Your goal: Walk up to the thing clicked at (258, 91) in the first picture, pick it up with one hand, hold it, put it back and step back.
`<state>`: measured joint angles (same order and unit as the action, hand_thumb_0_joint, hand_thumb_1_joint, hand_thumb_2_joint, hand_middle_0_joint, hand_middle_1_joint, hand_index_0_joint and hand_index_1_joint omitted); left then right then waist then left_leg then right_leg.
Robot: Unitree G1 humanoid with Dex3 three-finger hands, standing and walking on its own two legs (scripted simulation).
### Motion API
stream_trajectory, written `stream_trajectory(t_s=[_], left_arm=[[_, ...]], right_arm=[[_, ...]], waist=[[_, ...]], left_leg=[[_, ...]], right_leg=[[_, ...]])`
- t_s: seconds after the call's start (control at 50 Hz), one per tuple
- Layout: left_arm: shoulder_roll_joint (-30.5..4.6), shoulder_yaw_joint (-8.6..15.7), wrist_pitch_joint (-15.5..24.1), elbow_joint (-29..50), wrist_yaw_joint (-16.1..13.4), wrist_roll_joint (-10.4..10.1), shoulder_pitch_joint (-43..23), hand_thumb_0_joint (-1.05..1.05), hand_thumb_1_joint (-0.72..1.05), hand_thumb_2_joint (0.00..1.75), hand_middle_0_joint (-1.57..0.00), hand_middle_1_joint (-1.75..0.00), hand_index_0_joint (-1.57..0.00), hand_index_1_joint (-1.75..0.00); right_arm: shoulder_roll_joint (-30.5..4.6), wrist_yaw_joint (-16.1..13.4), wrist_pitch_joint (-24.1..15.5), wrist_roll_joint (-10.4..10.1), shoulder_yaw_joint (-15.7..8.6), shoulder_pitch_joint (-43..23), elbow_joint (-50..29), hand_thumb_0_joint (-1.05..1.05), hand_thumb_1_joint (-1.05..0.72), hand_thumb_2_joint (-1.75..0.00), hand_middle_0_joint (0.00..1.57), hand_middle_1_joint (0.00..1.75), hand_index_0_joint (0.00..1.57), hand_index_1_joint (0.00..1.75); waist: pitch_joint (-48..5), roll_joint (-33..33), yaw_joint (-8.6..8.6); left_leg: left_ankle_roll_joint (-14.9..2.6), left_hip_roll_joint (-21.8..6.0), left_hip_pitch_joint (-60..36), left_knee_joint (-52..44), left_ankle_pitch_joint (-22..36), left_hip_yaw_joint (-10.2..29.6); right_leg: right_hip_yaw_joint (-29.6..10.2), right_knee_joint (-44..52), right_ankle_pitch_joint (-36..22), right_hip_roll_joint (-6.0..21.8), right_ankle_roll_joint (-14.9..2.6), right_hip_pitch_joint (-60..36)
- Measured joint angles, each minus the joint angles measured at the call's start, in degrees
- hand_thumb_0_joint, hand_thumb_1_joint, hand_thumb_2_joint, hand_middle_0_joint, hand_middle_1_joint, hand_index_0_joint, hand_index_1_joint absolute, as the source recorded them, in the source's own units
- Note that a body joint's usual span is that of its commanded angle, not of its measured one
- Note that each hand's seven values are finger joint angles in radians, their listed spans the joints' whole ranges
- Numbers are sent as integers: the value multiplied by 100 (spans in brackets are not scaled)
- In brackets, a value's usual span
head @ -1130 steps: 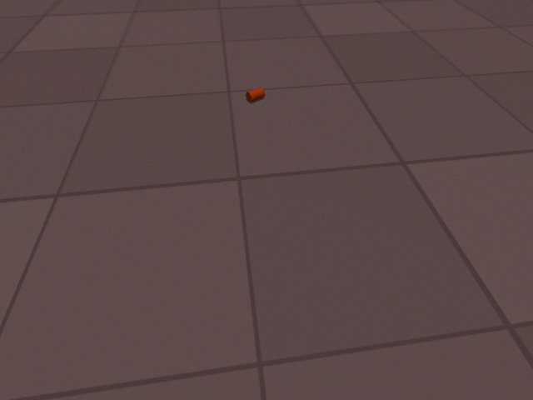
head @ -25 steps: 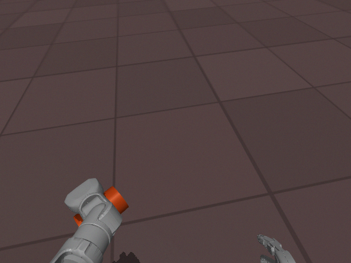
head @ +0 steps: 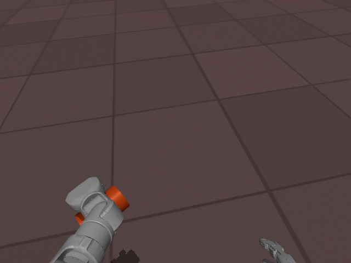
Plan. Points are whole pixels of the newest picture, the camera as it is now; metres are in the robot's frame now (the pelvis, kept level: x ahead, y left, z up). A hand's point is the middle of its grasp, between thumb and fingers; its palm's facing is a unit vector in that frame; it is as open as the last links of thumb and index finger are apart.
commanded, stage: crouch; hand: left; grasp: from above
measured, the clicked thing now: (103, 210) +0.30 +0.22 -0.08
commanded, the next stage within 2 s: lower in 1.98 s
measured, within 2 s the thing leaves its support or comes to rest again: neither
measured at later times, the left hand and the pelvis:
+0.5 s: hand (108, 225) +0.29 +0.23 -0.16, palm faces -0.39 -0.26 -0.88, open 9.9 cm; pelvis -0.01 +0.00 -0.04, yaw -1 degrees
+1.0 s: hand (129, 230) +0.37 +0.22 -0.41, palm faces -0.29 -0.33 -0.90, open 9.9 cm; pelvis -0.07 +0.00 -0.26, yaw -4 degrees
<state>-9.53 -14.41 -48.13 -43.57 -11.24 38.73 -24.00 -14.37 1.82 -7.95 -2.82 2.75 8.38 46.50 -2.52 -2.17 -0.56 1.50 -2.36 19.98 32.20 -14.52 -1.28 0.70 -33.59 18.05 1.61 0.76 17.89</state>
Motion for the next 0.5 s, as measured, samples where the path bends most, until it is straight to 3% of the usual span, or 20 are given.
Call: stream_trajectory(t_s=[0.12,0.3,0.4,0.5], left_arm=[[26,16,126,-183,-82,60,-18,0,5,32,-74,-43,-75,-44],[96,234,591,-1146,-560,112,-163,1,8,26,-73,-44,-75,-43],[84,521,1026,-1939,-1014,208,-457,1,8,26,-73,-45,-75,-43],[-3,937,1442,-2671,-1647,321,-954,1,7,28,-72,-46,-75,-44]], right_arm=[[7,14,-33,17,-13,24,-32,1,-88,-89,20,30,20,30],[62,97,-134,87,-103,128,23,1,-87,-89,21,30,21,30],[54,151,-190,187,-220,287,86,1,-87,-89,21,30,21,30],[-20,252,-209,368,-384,404,186,0,-87,-89,21,30,21,30]], waist=[[1,33,34],[1,173,142],[-68,267,251],[-306,316,409]], left_leg=[[2,1,49,20,-7,0],[10,-16,437,245,-77,6],[18,-58,1169,811,-273,25],[35,-136,2570,2038,-715,61]], right_leg=[[-2,-27,10,1,-2,52],[-7,-237,72,-12,-7,435],[-14,-753,239,-46,-18,1144],[-39,-1918,642,-104,-5,2521]])
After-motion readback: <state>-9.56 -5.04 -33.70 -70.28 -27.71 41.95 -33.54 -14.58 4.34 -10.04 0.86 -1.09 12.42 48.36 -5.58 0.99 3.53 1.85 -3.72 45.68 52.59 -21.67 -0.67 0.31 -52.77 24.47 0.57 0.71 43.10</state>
